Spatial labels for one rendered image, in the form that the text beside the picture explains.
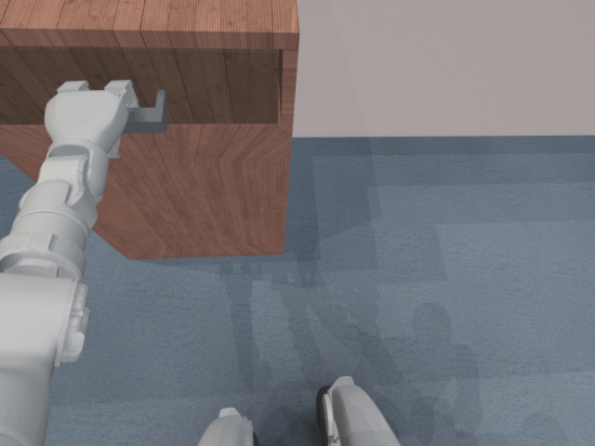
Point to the handle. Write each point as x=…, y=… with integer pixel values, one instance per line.
x=148, y=120

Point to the drawer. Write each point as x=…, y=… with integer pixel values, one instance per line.
x=204, y=86

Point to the robot left hand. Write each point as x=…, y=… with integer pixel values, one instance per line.
x=97, y=116

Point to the robot right shin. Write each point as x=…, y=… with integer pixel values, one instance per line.
x=341, y=381

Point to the left robot upper arm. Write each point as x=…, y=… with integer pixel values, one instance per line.
x=42, y=324

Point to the robot left shin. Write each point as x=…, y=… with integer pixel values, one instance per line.
x=228, y=411

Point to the left robot forearm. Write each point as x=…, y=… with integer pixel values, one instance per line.
x=50, y=232

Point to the cabinet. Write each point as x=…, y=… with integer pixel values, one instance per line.
x=196, y=190

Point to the robot shin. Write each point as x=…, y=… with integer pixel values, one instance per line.
x=228, y=411
x=341, y=381

